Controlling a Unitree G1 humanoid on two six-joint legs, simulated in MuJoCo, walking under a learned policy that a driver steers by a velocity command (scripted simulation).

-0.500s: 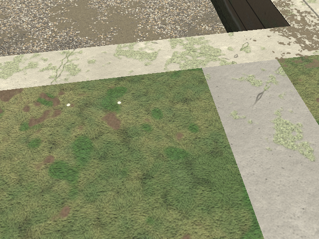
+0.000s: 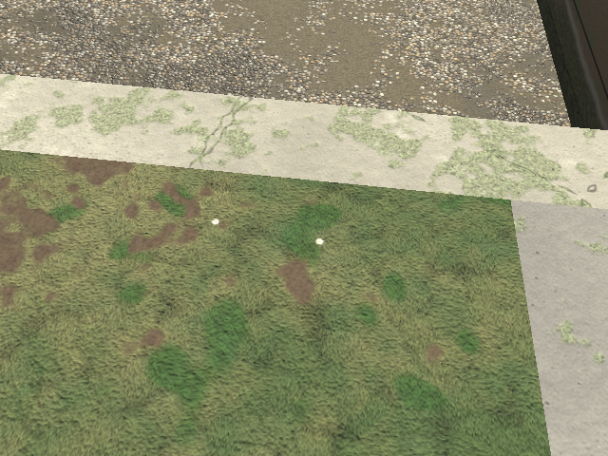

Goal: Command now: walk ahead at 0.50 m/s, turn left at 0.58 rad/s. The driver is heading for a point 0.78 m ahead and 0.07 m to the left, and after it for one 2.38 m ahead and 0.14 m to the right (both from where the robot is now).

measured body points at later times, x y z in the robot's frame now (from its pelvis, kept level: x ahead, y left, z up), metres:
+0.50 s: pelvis +0.28 -0.04 +0.00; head +0.31 -0.04 +0.45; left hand +0.29 +0.25 -0.11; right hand +0.49 -0.27 -0.10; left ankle +0.26 +0.10 -0.66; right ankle +0.32 -0.14 -0.74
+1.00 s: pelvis +0.51 +0.11 +0.00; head +0.53 +0.14 +0.45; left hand +0.50 +0.42 -0.12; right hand +0.71 -0.10 -0.10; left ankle +0.49 +0.20 -0.74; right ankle +0.59 -0.04 -0.66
